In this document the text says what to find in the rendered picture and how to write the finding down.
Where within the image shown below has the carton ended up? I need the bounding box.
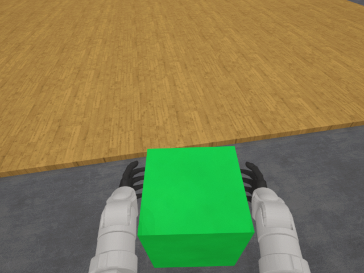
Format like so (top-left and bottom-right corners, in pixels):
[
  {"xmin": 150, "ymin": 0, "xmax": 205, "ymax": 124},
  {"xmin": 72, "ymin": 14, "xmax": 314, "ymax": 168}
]
[{"xmin": 138, "ymin": 146, "xmax": 255, "ymax": 268}]

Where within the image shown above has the robot right forearm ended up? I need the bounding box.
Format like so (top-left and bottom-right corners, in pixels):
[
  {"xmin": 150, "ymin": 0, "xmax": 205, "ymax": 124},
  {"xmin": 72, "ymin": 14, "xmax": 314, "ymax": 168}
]
[{"xmin": 251, "ymin": 187, "xmax": 311, "ymax": 273}]

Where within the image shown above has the robot right hand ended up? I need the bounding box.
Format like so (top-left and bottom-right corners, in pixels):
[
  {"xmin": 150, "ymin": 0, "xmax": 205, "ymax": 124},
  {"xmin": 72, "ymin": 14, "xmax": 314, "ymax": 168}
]
[{"xmin": 240, "ymin": 162, "xmax": 267, "ymax": 202}]

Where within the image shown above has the robot left hand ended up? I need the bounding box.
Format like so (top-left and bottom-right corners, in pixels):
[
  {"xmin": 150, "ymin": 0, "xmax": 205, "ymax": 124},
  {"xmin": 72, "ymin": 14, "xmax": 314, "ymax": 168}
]
[{"xmin": 119, "ymin": 161, "xmax": 145, "ymax": 199}]

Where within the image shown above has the robot left forearm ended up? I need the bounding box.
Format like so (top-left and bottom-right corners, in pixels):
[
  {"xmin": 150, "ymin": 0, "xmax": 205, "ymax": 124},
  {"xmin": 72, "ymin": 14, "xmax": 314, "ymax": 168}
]
[{"xmin": 88, "ymin": 186, "xmax": 138, "ymax": 273}]

